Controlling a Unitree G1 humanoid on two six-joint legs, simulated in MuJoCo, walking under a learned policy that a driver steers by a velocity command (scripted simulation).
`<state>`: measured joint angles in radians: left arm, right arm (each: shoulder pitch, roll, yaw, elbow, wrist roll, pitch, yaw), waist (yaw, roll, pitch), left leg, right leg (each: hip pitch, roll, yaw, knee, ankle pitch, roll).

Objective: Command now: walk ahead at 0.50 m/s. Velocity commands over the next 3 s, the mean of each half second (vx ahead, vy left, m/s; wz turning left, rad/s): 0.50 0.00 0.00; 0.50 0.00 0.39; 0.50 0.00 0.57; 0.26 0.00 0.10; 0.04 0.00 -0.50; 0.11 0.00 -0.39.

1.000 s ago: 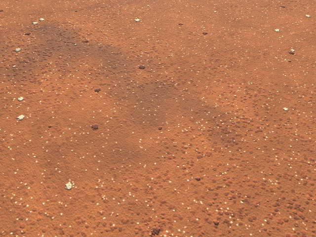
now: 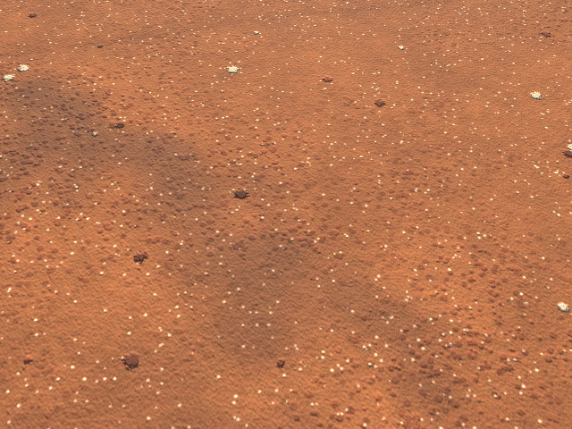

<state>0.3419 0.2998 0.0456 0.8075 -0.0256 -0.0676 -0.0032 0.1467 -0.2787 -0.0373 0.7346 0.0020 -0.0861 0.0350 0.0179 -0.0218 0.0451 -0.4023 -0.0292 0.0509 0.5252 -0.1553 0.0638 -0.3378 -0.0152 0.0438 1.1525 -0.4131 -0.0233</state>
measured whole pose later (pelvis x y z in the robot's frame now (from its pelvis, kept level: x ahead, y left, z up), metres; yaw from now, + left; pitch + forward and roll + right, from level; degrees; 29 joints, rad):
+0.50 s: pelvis +0.28 -0.05 +0.00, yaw +1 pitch +2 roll +1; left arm 0.11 0.27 0.04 0.71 0.00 -0.08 -0.03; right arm 0.34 -0.31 -0.04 0.88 0.03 -0.07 0.01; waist -0.04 0.01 0.04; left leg -0.25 0.00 -0.04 1.04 -0.47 0.03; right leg -0.43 0.01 -0.04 0.56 -0.16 -0.05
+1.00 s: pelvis +0.56 +0.01 -0.01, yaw +15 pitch +2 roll -1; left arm 0.29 0.29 0.06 0.86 0.00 -0.05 0.02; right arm 0.11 -0.29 -0.07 0.69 0.02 -0.04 0.04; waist 0.03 0.01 0.06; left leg -0.51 -0.03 0.04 0.64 -0.17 0.11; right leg -0.10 -0.05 -0.12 0.90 -0.52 0.03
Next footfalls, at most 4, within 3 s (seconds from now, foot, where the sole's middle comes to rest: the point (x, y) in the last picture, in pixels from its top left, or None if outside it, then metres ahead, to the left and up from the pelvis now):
0.42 right None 0.41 -0.15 -0.77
0.96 left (250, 333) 0.68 0.11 -0.77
1.44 right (285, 224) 1.02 0.03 -0.77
1.86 left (175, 219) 1.03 0.35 -0.77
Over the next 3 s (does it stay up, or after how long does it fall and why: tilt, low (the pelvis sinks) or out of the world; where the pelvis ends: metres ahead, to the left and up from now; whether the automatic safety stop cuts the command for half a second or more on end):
stays up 1.07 0.19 0.02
